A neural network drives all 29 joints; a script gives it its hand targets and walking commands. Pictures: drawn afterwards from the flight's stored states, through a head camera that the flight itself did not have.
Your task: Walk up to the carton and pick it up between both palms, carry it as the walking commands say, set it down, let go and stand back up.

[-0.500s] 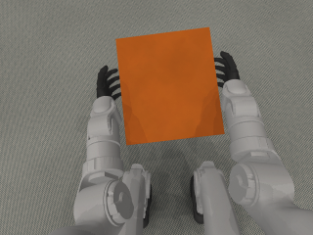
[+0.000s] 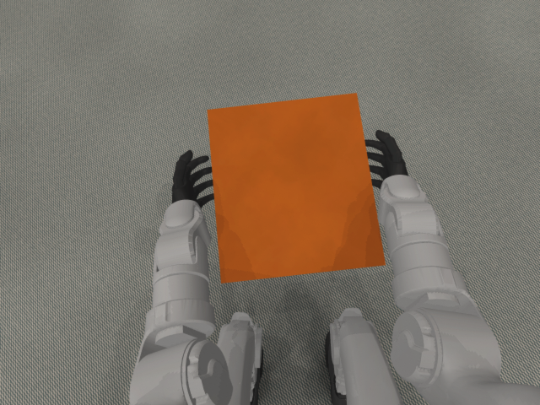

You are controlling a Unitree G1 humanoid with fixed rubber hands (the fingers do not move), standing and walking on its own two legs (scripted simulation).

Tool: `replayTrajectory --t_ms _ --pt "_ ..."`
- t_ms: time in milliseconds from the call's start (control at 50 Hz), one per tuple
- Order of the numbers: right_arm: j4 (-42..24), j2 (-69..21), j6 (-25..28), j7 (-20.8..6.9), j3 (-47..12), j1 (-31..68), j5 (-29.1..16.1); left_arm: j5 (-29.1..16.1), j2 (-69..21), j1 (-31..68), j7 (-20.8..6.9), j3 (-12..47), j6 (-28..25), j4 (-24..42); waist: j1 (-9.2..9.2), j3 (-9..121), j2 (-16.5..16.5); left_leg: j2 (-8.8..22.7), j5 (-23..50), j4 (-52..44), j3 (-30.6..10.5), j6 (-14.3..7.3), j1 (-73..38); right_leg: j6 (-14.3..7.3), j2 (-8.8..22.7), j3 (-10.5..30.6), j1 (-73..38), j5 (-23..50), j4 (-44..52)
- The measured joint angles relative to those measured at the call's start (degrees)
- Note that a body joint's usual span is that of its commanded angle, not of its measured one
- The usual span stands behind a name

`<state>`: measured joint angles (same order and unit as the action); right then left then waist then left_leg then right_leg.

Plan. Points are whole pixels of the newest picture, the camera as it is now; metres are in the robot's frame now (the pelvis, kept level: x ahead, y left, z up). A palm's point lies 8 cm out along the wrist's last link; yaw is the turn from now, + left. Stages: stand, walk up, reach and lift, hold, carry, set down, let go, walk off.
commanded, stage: reach and lift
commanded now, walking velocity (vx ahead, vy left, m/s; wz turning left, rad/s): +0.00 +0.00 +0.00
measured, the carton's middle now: (289, 196) +0.45 +0.00 -0.12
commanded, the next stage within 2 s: none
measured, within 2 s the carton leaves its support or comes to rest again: neither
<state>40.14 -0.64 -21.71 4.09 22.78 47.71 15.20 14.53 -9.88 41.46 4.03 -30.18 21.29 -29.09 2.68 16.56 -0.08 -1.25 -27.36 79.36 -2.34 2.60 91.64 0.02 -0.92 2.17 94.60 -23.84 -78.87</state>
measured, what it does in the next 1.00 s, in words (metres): rises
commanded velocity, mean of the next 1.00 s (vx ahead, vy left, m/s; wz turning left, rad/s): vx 0.00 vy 0.00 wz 0.00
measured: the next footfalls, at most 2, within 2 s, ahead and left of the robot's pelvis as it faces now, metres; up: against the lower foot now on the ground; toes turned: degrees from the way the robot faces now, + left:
none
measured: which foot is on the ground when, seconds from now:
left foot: down 0.00-1.00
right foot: down 0.00-1.00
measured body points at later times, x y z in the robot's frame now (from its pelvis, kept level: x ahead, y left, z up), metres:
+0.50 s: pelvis +0.02 +0.00 +0.07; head +0.18 -0.02 +0.49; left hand +0.41 +0.16 +0.03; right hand +0.44 -0.15 +0.02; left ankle +0.07 +0.14 -0.57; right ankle +0.09 -0.12 -0.57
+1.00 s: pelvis +0.04 +0.00 +0.13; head +0.15 -0.02 +0.57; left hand +0.39 +0.17 +0.11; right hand +0.42 -0.15 +0.10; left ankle +0.07 +0.14 -0.57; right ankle +0.09 -0.12 -0.57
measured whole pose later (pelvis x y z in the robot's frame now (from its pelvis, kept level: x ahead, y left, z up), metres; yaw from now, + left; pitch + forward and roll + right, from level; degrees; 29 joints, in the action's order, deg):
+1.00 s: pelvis +0.04 +0.00 +0.13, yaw -1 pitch +23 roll +1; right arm 28.6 -7.0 -23.6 -1.9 21.9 29.5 18.1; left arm 18.5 -12.1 25.1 -1.5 -26.5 23.8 -21.3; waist 3.0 9.4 -0.3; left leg -0.1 -16.0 41.7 -2.4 2.0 48.4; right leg -0.4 -0.9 2.4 51.4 -13.4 -42.1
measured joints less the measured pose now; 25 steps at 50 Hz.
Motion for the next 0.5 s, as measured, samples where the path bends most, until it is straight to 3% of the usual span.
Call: replayTrajectory --t_ms 220,500 --pt "-2.05 -2.24 0.48 0.53 -0.45 -5.05 0.31 0.93 -1.66 -4.50 1.43 0.50 -0.78 1.24 -0.05 0.39 -0.25 0.19 1.87 -7.40 -0.45 -0.06 -7.56 -0.17 0.06 -0.38 -7.79 1.62 7.40" --pt "-4.66 -3.57 0.27 -1.75 0.80 -8.68 1.74 2.55 -2.53 -8.56 -3.27 0.47 -0.21 3.89 0.18 -2.42 0.10 0.57 5.11 -17.76 -0.11 -0.31 -19.43 -0.29 -0.03 0.06 -19.51 4.68 17.39"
